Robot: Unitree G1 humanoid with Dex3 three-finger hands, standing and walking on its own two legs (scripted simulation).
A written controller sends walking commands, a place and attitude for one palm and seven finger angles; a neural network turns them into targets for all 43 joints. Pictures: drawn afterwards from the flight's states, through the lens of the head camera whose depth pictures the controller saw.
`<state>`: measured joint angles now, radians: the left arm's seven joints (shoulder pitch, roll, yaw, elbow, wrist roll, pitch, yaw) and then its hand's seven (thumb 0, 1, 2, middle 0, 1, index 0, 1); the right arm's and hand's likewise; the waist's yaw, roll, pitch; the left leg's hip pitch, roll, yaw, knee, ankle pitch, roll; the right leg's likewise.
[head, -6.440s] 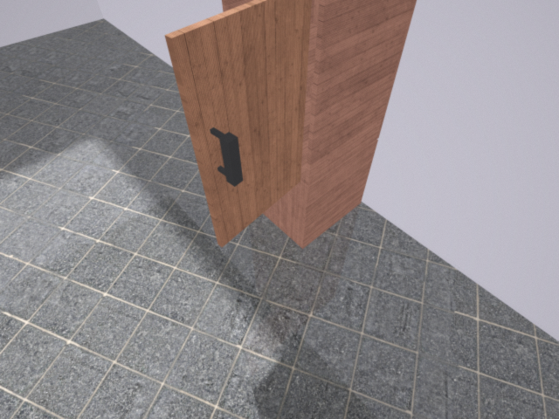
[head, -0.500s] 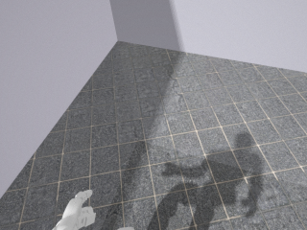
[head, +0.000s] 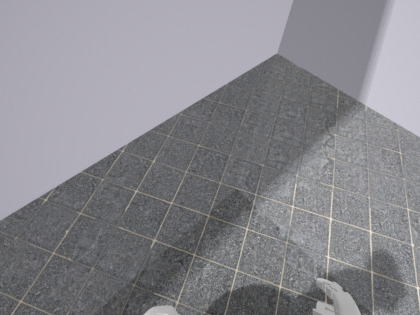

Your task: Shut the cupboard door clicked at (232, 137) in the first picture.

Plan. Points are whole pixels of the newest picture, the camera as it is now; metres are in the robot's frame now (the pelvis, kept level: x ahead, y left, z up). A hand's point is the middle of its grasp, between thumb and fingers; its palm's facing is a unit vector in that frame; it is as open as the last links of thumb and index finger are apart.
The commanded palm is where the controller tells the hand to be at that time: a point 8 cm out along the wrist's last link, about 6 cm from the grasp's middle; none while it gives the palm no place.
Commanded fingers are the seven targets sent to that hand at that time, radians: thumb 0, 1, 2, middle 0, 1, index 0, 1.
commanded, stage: walk to a spot facing it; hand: left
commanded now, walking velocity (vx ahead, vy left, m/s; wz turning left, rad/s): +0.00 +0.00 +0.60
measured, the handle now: out of the picture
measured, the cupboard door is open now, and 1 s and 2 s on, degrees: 97 97 97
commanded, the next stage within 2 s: none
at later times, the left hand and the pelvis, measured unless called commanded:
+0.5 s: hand out of the picture +0.09 +0.17 -0.13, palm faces +0.22 -0.93 -0.28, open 7.3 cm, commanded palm none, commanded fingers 0.00 0.90 0.90 -0.20 -0.30 -0.20 -0.30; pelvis +0.00 -0.05 +0.01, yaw +16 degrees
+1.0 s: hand out of the picture -0.07 +0.19 -0.16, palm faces +0.58 -0.77 -0.26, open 7.3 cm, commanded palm none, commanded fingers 0.00 0.90 0.90 -0.20 -0.30 -0.20 -0.30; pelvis +0.01 -0.03 +0.02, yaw +34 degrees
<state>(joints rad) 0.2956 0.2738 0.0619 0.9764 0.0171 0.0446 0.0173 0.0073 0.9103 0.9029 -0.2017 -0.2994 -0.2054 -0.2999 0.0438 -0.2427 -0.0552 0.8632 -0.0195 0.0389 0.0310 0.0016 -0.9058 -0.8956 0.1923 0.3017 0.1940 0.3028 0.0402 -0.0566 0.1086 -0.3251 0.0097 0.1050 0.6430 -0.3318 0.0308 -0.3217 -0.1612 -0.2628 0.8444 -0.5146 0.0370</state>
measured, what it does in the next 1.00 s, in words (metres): steps on the spot, turning left: right foot, then left foot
